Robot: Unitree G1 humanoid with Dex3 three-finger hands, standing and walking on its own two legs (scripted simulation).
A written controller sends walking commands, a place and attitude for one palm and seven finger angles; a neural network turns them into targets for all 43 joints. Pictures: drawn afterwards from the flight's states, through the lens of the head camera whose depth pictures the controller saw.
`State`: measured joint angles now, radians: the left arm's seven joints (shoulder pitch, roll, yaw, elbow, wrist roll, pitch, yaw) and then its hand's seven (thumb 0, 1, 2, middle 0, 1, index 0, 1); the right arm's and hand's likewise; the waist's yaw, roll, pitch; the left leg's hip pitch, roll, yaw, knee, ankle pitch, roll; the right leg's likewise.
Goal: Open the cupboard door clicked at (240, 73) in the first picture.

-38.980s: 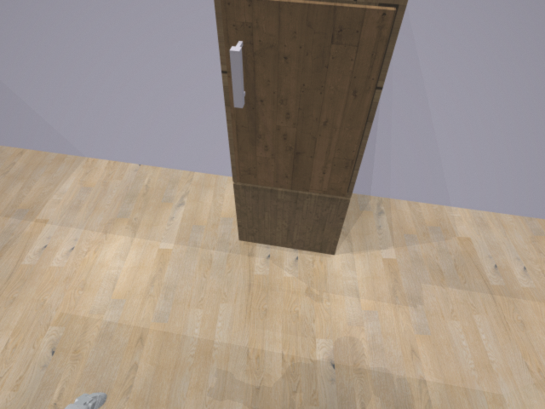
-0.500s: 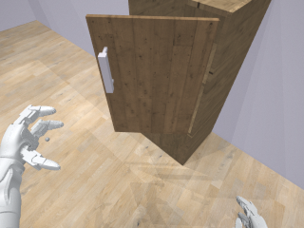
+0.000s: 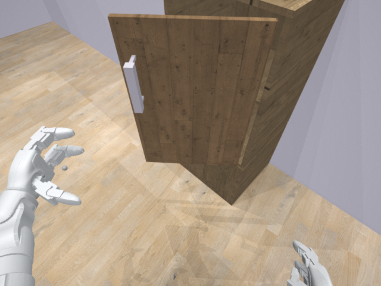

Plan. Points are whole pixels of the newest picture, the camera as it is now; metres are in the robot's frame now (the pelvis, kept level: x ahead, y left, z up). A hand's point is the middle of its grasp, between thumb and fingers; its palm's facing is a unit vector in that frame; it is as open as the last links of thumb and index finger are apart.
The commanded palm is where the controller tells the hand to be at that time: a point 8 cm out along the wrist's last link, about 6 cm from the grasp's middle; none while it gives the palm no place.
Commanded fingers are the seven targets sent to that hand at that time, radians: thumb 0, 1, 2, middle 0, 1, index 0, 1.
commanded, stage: move the hooked fingers beside the handle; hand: left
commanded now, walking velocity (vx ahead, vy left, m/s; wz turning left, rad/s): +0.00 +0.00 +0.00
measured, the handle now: (136, 85) +0.60 +0.20 +0.08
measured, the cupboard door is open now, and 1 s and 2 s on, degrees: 40 40 40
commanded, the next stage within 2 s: none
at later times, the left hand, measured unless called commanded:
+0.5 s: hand (84, 136) +0.39 +0.27 +0.09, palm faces +0.02 -1.00 +0.00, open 14.0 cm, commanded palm +0.38 +0.31 +0.09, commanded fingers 0.00 -0.50 0.30 -0.30 -1.20 -0.30 -1.20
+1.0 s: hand (97, 110) +0.48 +0.27 +0.09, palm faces +0.01 -1.00 +0.00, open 14.0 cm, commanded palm +0.46 +0.31 +0.08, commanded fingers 0.00 -0.50 0.30 -0.30 -1.20 -0.30 -1.20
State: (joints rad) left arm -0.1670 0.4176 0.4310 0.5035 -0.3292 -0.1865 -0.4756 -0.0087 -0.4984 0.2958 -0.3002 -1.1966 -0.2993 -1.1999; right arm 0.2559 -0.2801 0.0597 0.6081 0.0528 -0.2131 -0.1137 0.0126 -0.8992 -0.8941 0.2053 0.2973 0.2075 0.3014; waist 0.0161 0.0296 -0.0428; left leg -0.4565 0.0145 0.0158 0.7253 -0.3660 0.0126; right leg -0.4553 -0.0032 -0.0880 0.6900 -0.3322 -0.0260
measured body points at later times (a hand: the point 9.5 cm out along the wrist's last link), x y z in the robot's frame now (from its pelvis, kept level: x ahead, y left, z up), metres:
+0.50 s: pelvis +0.00 +0.01 +0.00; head +0.06 +0.01 +0.44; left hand +0.39 +0.32 +0.09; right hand +0.09 -0.26 -0.11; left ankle +0.00 +0.11 -0.72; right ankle +0.01 -0.10 -0.72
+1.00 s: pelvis +0.00 +0.02 -0.01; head +0.10 +0.03 +0.43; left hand +0.47 +0.32 +0.09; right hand +0.02 -0.26 -0.12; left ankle +0.00 +0.11 -0.72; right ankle +0.01 -0.10 -0.72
